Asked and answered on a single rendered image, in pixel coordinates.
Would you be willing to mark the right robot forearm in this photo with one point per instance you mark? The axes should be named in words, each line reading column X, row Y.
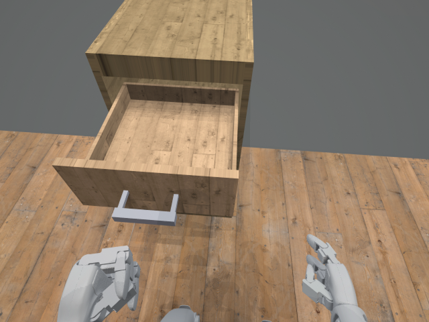
column 348, row 313

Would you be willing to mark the handle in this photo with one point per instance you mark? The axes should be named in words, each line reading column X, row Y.
column 121, row 214

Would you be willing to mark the left robot thigh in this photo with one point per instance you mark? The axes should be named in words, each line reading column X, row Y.
column 181, row 315

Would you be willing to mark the robot right hand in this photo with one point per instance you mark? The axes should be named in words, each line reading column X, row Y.
column 333, row 285

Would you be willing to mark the cabinet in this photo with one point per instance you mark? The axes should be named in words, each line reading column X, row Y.
column 200, row 43

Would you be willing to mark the drawer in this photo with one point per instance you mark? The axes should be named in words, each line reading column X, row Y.
column 157, row 141

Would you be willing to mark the robot left hand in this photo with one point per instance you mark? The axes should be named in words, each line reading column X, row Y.
column 110, row 274

